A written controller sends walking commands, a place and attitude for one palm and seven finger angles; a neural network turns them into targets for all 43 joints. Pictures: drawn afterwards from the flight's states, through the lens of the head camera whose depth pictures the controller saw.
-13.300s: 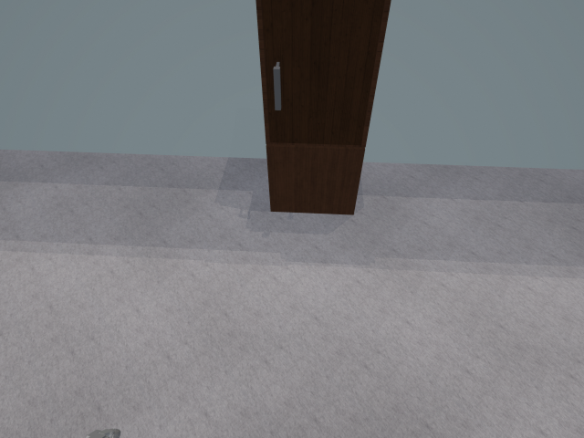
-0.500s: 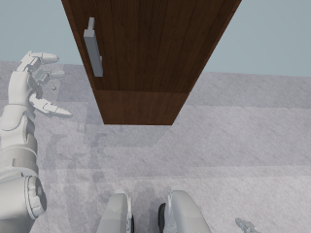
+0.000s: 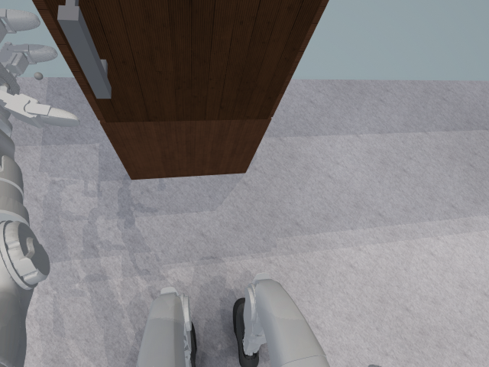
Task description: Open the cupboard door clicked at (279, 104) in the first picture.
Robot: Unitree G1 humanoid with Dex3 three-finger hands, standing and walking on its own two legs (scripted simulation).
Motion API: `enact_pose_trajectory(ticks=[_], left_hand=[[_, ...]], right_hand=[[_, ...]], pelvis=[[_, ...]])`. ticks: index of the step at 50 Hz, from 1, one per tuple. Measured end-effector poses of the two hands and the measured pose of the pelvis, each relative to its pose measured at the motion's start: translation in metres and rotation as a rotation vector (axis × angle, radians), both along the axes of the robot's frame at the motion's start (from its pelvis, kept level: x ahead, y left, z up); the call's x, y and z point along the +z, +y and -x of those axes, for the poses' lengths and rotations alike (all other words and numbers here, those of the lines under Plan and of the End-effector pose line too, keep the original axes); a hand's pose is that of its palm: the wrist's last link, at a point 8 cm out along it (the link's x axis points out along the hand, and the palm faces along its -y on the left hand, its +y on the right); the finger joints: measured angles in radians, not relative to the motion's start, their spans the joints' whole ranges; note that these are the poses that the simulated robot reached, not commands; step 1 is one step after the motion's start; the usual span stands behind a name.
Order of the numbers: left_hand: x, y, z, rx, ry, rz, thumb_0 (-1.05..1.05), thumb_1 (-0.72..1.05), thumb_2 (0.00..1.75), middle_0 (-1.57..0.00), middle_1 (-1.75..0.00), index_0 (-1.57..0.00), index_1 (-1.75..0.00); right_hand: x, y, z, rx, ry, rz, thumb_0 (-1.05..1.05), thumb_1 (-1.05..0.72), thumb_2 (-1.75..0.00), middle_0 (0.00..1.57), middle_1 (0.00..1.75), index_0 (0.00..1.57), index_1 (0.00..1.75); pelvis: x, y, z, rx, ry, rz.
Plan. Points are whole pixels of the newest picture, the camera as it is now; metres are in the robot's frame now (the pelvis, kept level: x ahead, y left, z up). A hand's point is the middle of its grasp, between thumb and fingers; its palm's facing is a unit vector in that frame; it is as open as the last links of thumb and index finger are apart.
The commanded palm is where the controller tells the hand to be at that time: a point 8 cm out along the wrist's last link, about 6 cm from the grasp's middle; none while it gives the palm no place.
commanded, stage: move the hooked fingers beside the handle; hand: left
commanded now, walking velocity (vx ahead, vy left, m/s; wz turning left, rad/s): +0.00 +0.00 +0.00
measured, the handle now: (89, 47) +0.57 +0.18 +0.06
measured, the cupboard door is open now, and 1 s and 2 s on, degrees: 0 0 0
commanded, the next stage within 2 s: slide the fingers in behind the handle in 0.74 s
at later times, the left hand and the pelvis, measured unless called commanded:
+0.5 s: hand (37, 81) +0.52 +0.25 +0.04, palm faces +0.05 -1.00 -0.01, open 14.0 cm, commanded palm +0.51 +0.27 +0.04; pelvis +0.00 +0.00 +0.00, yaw +0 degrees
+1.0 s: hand (41, 84) +0.52 +0.24 +0.04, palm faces +0.03 -1.00 -0.01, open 14.0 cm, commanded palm +0.51 +0.26 +0.04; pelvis +0.00 +0.01 +0.01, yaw +0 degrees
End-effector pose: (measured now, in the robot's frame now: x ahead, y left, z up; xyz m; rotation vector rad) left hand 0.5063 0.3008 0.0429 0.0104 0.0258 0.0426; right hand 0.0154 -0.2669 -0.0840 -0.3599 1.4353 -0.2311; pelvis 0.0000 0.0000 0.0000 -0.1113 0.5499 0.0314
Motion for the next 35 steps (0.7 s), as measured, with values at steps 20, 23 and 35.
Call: enact_pose_trajectory(ticks=[20,23,35], left_hand=[[-0.004,0.005,0.006,0.007,0.024,-0.005,-0.01,-0.50,0.30,-0.30,-1.20,-0.30,-1.20],[-0.005,0.004,0.006,0.004,0.029,-0.003,-0.01,-0.50,0.30,-0.30,-1.20,-0.30,-1.20],[-0.008,0.003,0.007,0.000,0.010,-0.007,-0.01,-0.50,0.30,-0.30,-1.20,-0.30,-1.20]], right_hand=[[0.001,0.008,-0.009,0.002,0.002,-0.028,0.00,-0.90,-0.90,0.21,0.30,0.20,0.30],[0.002,0.007,-0.015,0.013,-0.015,-0.020,0.00,-0.90,-0.90,0.21,0.30,0.20,0.30],[0.002,0.007,-0.019,0.010,-0.023,-0.012,0.00,-0.90,-0.90,0.21,0.30,0.20,0.30]], pelvis=[[0.005,0.002,-0.004,0.002,0.001,0.002],[0.005,0.002,-0.004,0.005,0.001,0.004],[0.003,0.006,-0.004,0.001,-0.001,0.007]])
